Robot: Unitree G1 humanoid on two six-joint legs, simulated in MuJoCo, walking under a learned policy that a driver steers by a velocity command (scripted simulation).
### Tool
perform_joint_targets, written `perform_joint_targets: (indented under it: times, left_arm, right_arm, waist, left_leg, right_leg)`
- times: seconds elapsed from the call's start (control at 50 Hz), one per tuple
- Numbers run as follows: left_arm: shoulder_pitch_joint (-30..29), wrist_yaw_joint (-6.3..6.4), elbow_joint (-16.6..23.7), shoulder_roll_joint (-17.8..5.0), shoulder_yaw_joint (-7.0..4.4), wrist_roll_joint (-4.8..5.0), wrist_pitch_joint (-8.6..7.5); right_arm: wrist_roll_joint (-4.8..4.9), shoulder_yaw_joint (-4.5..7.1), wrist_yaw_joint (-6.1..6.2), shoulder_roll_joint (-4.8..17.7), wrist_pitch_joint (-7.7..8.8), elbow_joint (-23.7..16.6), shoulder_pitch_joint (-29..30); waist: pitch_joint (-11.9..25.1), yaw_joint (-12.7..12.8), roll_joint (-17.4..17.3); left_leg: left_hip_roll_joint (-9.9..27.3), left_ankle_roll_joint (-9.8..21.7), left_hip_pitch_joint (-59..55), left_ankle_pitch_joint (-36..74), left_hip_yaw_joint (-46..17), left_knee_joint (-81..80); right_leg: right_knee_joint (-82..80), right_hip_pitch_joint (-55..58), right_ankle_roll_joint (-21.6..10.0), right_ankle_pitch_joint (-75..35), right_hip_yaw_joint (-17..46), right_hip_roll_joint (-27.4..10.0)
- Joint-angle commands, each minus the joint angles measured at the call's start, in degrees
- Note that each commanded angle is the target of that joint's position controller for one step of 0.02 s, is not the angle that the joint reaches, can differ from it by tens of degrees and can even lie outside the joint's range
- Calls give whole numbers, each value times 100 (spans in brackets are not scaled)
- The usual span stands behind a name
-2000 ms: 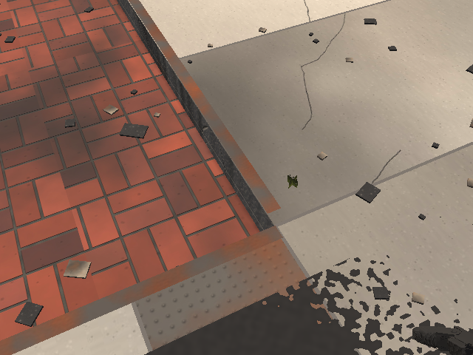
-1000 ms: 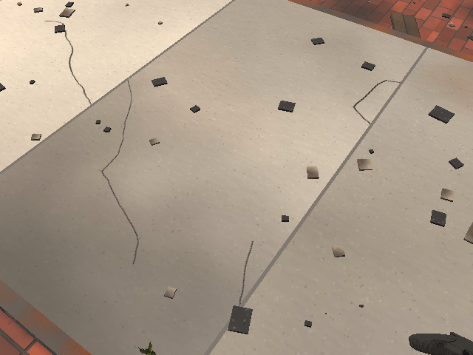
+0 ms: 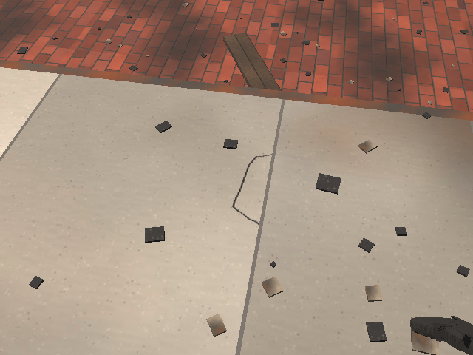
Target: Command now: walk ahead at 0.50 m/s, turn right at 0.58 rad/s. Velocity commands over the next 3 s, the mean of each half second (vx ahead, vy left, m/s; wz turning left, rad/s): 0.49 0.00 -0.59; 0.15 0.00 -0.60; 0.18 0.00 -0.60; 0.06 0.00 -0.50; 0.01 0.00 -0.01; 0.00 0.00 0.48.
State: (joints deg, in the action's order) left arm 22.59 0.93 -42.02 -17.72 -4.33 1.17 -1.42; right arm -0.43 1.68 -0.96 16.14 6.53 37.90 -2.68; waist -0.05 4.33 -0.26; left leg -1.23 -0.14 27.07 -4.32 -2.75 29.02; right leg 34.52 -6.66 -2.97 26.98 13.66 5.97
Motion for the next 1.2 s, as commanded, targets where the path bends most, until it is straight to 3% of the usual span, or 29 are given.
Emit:
perform_joint_targets:
  times: [0.02,0.04,0.08,0.14,0.22,0.32,0.38,0.42,0.46,0.48,0.5,0.52,0.54,0.56,0.58,0.6,0.64,0.68,0.74,0.8,0.9,0.96,0.98,1.0,1.02,1.04,1.08,1.14,1.2]
  left_arm:
    - [475,-12,634,-158,95,80,-152]
    - [206,-12,541,-658,-23,111,-134]
    - [-588,-23,692,-738,-76,14,-86]
    - [-589,-80,709,-407,-67,57,-6]
    - [-954,-80,846,-217,-17,-13,48]
    - [-1728,-250,964,-66,57,1,-49]
    - [-2193,-373,1134,-54,73,31,-59]
    - [-2285,-430,1239,-144,31,24,-49]
    - [-1859,-435,1203,-404,-116,-65,-23]
    - [-1053,-411,995,-643,-261,-85,-25]
    - [-184,-313,779,-981,-439,-93,3]
    - [-76,-168,766,-1603,-516,-67,60]
    - [-208,-206,1103,-1651,-461,-109,-1]
    - [-315,-242,1133,-1214,-352,-127,-31]
    - [-602,-238,1063,-1024,-292,-61,-68]
    - [-872,-220,1059,-874,-250,-2,-78]
    - [-1263,-167,1113,-832,-219,-110,-41]
    - [-1398,-133,1063,-868,-236,-161,-36]
    - [-1353,-25,946,-956,-263,-107,39]
    - [-1374,71,911,-931,-251,-52,187]
    - [-1295,72,867,-899,-238,-57,311]
    - [-1480,85,923,-769,-188,28,354]
    - [-1281,92,945,-541,-120,-15,357]
    - [-744,92,954,-324,-74,-45,338]
    - [-819,92,956,-791,-190,-83,277]
    - [-799,87,845,-1133,-317,-51,288]
    - [-841,128,689,-1012,-345,4,445]
    - [-1186,44,884,-549,-201,50,487]
    - [-1603,-59,1096,-456,-142,19,374]
  right_arm:
    - [-7,546,28,1501,-11,72,-2021]
    - [63,424,23,1021,-33,-36,-1777]
    - [1,331,54,731,-102,-58,-1270]
    - [-23,284,55,517,-60,45,-1021]
    - [-4,378,66,733,-3,270,-1164]
    - [25,422,120,925,-91,461,-1277]
    - [101,467,134,1071,-181,600,-1507]
    - [165,510,136,1196,-251,649,-1528]
    - [226,565,195,1358,-342,622,-1415]
    - [260,564,230,1365,-381,578,-1308]
    - [242,502,249,1206,-354,515,-1336]
    - [-185,272,182,432,-284,293,-1844]
    - [-91,171,108,590,-163,142,-1981]
    - [129,301,81,1058,-111,97,-1242]
    - [179,263,115,985,-104,-38,-920]
    - [72,266,192,934,-141,64,-936]
    - [-1,308,241,1007,-297,68,-1044]
    - [-25,275,261,840,-402,130,-1219]
    - [-72,219,289,661,-476,60,-975]
    - [-34,198,261,624,-537,-45,-585]
    - [17,229,197,675,-504,-229,-174]
    - [24,300,151,705,-399,-162,-536]
    - [-50,372,174,976,-386,-170,-670]
    - [-177,469,215,1457,-452,-266,-427]
    - [-234,466,199,1248,-473,-195,-754]
    - [-182,388,209,981,-471,-254,-685]
    - [-45,317,247,671,-526,-315,-346]
    - [-8,350,327,749,-615,-216,-556]
    - [20,443,362,955,-592,-136,-869]
  waist:
    - [1983,-784,-1960]
    - [1285,-871,-1165]
    - [241,-798,-399]
    - [-76,-535,-714]
    - [-177,-553,-473]
    - [-304,-807,-361]
    - [-470,-950,-323]
    - [-480,-867,-373]
    - [-145,-510,-563]
    - [266,-63,-518]
    - [734,367,-288]
    - [1325,-176,1472]
    - [2726,-139,1560]
    - [2437,203,562]
    - [1628,40,378]
    - [1084,-187,-31]
    - [740,-538,195]
    - [743,-691,274]
    - [824,-643,337]
    - [852,-533,485]
    - [661,-375,783]
    - [604,-633,899]
    - [754,-550,493]
    - [701,-94,-1137]
    - [762,-365,-1577]
    - [691,-377,-1028]
    - [430,-307,-646]
    - [254,-532,-969]
    - [299,-793,-1093]
  left_leg:
    - [2626,1509,-4750,-2200,-4260,-964]
    - [2486,1334,-4238,-3113,-4073,-1204]
    - [2015,1012,-2852,-1972,-2464,-1356]
    - [1575,936,-1968,-823,-1193,-1763]
    - [1668,1117,-2092,198,-402,-2019]
    - [1508,902,-2347,769,619,-2035]
    - [1635,815,-2709,861,889,-1978]
    - [1744,725,-3012,1643,1051,-1721]
    - [1662,558,-3167,4101,1289,-663]
    - [1501,404,-2945,4570,1409,387]
    - [1229,116,-2044,3750,1494,1772]
    - [515,-246,120,-2156,1405,3846]
    - [-168,-394,1144,-3726,174,5401]
    - [204,-299,1409,-3129,-318,5447]
    - [379,-233,1560,-2643,-197,5034]
    - [576,-287,1409,-2313,-169,4617]
    - [663,-334,699,-1997,-196,4170]
    - [557,-443,357,-1888,-97,3724]
    - [374,-580,306,-1423,-74,2912]
    - [231,-613,175,-881,-164,2218]
    - [-9,-495,-114,-1109,-311,1149]
    - [26,-231,-976,-263,-230,-500]
    - [794,56,-1698,472,-733,-733]
    - [2033,867,-2349,2223,-2000,-738]
    - [2680,1665,-2366,2577,-2993,-922]
    - [2524,1662,-2265,2346,-2529,-841]
    - [1833,1182,-2061,1652,-1433,-766]
    - [1415,998,-1972,-855,-841,-1392]
    - [1665,1076,-2281,-1696,-865,-1671]
  right_leg:
    - [3333,-3414,114,758,-389,-112]
    - [3947,-3874,188,397,-259,-469]
    - [3894,-3788,245,-422,-576,-816]
    - [3413,-3288,249,-884,-726,-1141]
    - [2750,-3622,354,-1515,-753,-1246]
    - [1132,-3318,303,-2793,-1159,-1168]
    - [499,-3202,186,-2747,-1390,-1098]
    - [246,-3019,19,-2318,-1561,-972]
    - [61,-2203,-211,-1792,-1915,-519]
    - [-310,-1186,-383,-2131,-1998,-261]
    - [-656,315,-609,-3001,-1691,-271]
    - [-13,2335,-1238,-5538,338,-1789]
    - [-754,3166,-2394,-4863,2874,-2882]
    - [-979,2770,-2051,-4899,2118,-2558]
    - [-1012,2000,-1798,-4913,1389,-2278]
    - [-1109,1158,-1554,-4912,951,-2003]
    - [-1412,-84,-1458,-4958,635,-1774]
    - [-1467,-664,-1463,-5339,369,-1644]
    - [-1379,-863,-1358,-5275,208,-1439]
    - [-1311,-919,-1142,-4170,351,-1259]
    - [-990,-712,-986,-3292,1031,-1245]
    - [-503,-636,-647,-3061,1299,-989]
    - [62,-1025,-361,-1974,1040,-696]
    - [1157,-2101,51,418,-16,209]
    - [2448,-2743,362,1278,-384,198]
    - [3248,-2823,513,922,-354,-80]
    - [3656,-2910,733,279,-522,-272]
    - [3003,-3010,778,-482,-1098,-479]
    - [2131,-2975,708,-479,-1249,-699]
